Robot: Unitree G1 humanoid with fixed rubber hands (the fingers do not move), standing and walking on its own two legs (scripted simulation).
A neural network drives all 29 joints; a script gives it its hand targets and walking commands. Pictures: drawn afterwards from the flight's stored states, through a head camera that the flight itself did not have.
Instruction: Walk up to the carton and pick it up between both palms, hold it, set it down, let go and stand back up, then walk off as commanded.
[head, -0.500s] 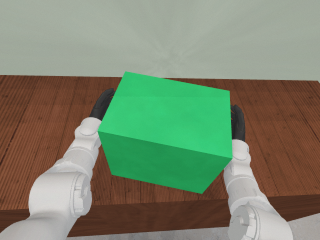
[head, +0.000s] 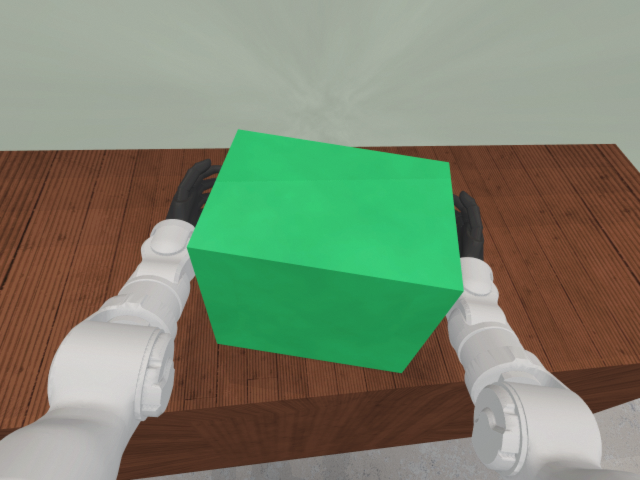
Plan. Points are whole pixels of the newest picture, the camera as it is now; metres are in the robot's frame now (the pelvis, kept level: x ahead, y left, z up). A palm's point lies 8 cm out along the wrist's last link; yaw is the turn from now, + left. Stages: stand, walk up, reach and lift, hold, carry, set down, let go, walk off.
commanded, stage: set down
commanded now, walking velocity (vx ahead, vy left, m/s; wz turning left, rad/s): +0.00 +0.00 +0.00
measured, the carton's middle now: (325, 259) +0.40 -0.05 +0.02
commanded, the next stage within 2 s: none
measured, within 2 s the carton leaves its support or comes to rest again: neither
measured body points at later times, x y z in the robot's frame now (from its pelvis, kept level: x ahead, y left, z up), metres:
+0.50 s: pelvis -0.02 +0.00 -0.03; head +0.08 +0.04 +0.41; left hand +0.48 +0.16 +0.02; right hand +0.38 -0.28 +0.04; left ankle +0.03 +0.08 -0.73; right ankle -0.01 -0.13 -0.73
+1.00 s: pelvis -0.03 +0.00 -0.02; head +0.06 +0.03 +0.42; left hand +0.44 +0.19 +0.03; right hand +0.34 -0.27 +0.03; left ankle +0.03 +0.08 -0.73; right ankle -0.01 -0.13 -0.73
